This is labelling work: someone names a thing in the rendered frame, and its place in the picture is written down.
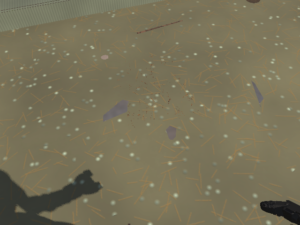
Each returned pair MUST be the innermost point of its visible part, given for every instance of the right robot hand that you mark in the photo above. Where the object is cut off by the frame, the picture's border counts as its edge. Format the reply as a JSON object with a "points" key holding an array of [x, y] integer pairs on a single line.
{"points": [[288, 210]]}

